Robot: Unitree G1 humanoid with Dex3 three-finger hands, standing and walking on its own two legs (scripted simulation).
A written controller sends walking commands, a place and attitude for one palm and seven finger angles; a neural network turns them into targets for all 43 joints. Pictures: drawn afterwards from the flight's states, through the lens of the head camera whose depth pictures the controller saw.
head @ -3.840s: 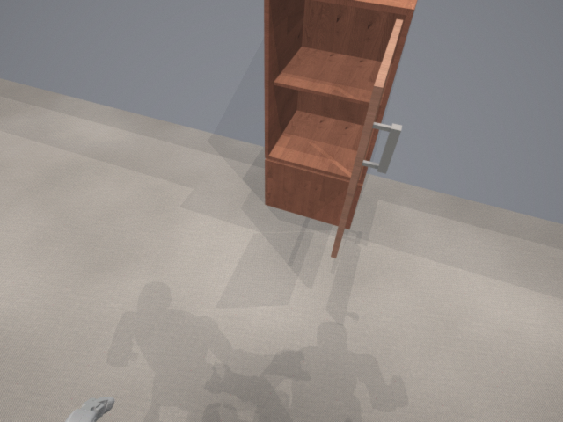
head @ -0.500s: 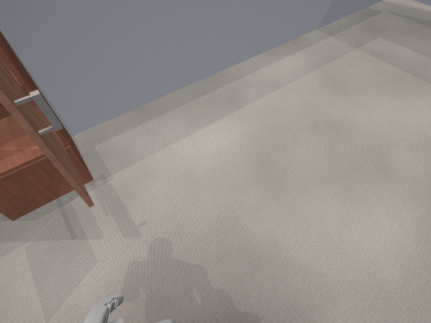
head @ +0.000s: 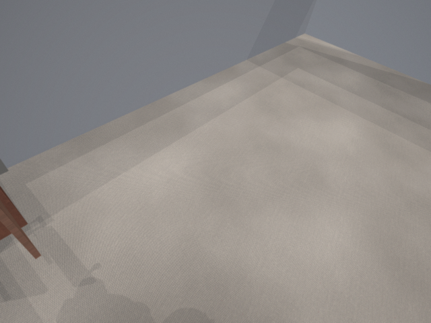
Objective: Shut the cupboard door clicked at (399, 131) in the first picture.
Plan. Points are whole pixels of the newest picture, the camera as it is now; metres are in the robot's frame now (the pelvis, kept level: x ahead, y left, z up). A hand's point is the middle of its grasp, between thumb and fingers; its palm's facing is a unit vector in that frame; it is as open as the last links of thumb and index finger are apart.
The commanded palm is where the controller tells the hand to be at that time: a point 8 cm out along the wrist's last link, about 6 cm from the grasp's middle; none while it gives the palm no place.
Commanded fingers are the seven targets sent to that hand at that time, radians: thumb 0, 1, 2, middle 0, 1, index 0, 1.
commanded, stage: walk around to get in front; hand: left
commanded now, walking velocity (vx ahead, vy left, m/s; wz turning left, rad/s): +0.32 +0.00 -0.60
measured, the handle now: out of the picture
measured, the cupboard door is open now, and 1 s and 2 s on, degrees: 91 91 91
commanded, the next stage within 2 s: none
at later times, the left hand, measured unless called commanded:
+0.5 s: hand (188, 239) +0.37 +0.08 -0.20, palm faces -0.30 -0.94 -0.14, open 7.3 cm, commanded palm none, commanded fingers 0.00 0.90 0.90 -0.20 -0.30 -0.20 -0.30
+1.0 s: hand (179, 213) +0.45 +0.12 -0.20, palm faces -0.29 -0.95 -0.13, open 7.3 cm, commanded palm none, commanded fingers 0.00 0.90 0.90 -0.20 -0.30 -0.20 -0.30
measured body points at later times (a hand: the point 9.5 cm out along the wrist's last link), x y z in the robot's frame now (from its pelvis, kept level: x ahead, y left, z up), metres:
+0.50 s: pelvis +0.20 -0.05 -0.04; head +0.25 -0.05 +0.41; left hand +0.39 +0.13 -0.19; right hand +0.00 -0.20 -0.16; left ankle +0.02 +0.09 -0.65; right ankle +0.24 -0.12 -0.74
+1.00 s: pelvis +0.44 -0.06 -0.02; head +0.48 -0.04 +0.43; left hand +0.47 +0.17 -0.19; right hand +0.47 -0.31 -0.15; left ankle +0.54 -0.01 -0.74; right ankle +0.26 -0.12 -0.68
